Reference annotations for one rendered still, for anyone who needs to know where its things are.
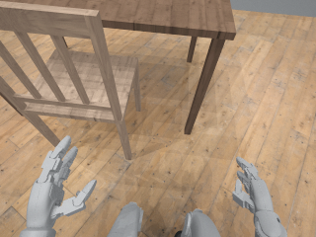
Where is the right robot thigh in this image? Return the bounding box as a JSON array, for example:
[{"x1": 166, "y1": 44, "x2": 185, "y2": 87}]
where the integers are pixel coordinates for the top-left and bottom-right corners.
[{"x1": 183, "y1": 211, "x2": 221, "y2": 237}]

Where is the right robot forearm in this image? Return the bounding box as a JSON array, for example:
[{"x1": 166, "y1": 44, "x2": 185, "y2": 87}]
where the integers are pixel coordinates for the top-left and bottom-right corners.
[{"x1": 253, "y1": 210, "x2": 287, "y2": 237}]

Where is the table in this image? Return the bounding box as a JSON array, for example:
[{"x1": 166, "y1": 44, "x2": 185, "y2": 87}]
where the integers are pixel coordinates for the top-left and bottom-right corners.
[{"x1": 0, "y1": 0, "x2": 237, "y2": 135}]

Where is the right robot hand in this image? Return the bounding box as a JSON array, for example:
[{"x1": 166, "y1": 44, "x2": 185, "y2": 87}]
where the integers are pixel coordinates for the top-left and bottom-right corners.
[{"x1": 232, "y1": 156, "x2": 274, "y2": 214}]

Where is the left robot forearm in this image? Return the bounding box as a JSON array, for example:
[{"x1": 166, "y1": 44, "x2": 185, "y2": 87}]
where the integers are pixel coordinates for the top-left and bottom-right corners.
[{"x1": 19, "y1": 227, "x2": 56, "y2": 237}]

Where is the left robot thigh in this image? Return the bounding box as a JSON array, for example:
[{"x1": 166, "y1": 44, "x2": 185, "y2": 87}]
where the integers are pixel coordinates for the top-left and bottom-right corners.
[{"x1": 107, "y1": 204, "x2": 144, "y2": 237}]

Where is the left robot hand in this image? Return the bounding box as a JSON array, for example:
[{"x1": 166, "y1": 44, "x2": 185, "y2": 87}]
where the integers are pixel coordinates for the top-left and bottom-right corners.
[{"x1": 26, "y1": 135, "x2": 97, "y2": 228}]

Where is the chair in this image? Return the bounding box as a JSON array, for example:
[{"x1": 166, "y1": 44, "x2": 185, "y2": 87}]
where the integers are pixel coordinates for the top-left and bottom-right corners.
[{"x1": 0, "y1": 1, "x2": 141, "y2": 160}]

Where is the robot thigh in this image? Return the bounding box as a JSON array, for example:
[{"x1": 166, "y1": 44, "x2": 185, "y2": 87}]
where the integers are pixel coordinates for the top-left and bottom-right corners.
[
  {"x1": 183, "y1": 211, "x2": 221, "y2": 237},
  {"x1": 107, "y1": 204, "x2": 144, "y2": 237}
]

